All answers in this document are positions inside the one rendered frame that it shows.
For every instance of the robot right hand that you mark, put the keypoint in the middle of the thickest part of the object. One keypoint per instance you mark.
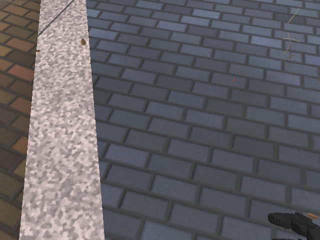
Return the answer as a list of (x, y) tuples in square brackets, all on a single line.
[(299, 223)]

